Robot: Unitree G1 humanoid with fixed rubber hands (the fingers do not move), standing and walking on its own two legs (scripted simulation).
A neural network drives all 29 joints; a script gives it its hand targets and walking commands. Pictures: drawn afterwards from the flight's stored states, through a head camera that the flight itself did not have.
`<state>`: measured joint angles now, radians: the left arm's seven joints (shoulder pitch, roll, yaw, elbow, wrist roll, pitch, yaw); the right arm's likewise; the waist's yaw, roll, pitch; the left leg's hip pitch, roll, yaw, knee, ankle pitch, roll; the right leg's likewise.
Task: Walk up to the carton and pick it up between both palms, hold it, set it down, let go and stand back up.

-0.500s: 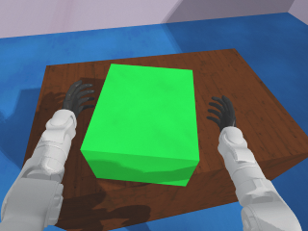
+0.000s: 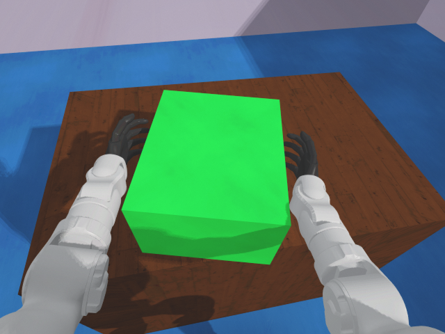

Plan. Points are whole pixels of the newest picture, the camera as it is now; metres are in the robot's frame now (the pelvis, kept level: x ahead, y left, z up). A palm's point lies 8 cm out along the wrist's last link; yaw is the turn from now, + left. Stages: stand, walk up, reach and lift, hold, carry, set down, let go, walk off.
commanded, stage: reach and lift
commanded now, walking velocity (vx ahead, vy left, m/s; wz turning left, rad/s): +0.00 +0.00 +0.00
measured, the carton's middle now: (214, 172) +0.43 -0.02 +0.01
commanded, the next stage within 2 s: none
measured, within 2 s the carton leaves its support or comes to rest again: leaves its support in 1.48 s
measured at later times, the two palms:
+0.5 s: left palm (122, 153) +0.44 +0.15 +0.08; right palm (307, 170) +0.37 -0.20 +0.07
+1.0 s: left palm (121, 152) +0.43 +0.15 +0.09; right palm (310, 176) +0.35 -0.20 +0.07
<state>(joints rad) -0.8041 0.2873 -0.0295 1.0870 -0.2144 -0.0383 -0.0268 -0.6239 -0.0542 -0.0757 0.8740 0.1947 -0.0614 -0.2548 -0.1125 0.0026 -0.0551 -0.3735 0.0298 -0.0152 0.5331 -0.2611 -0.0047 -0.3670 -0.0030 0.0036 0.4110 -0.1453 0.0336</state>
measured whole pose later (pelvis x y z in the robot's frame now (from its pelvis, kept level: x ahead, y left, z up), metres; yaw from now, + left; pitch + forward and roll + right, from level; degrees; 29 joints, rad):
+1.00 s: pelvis +0.02 +0.01 +0.01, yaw +1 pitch +1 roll -1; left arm -0.76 0.14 0.26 1.05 0.14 -0.11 -0.09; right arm -0.49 0.05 -0.35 0.74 -0.13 -0.17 -0.14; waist -0.11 -0.01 0.01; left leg -0.18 0.01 -0.02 0.37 -0.21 0.01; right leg -0.16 -0.03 -0.01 0.25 -0.10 0.04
